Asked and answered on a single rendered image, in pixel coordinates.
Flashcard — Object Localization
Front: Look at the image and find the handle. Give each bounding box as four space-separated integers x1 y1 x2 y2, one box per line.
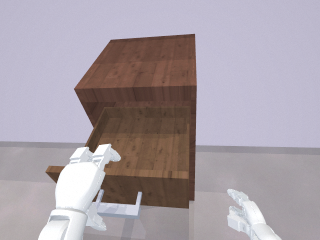
93 189 143 219

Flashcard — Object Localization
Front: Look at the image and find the robot left forearm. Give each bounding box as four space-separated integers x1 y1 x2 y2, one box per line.
38 207 88 240

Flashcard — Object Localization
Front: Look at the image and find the robot right hand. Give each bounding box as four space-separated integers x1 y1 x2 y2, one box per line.
227 188 266 238

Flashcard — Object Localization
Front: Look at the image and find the drawer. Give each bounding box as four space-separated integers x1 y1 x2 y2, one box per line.
45 106 190 209

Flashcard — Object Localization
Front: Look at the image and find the cabinet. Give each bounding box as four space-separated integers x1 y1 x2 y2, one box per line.
74 34 197 201

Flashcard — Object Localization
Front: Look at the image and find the robot left hand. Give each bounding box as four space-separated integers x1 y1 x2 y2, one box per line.
55 144 121 231

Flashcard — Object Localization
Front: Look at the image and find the robot right forearm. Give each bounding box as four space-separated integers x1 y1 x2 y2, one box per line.
249 223 282 240

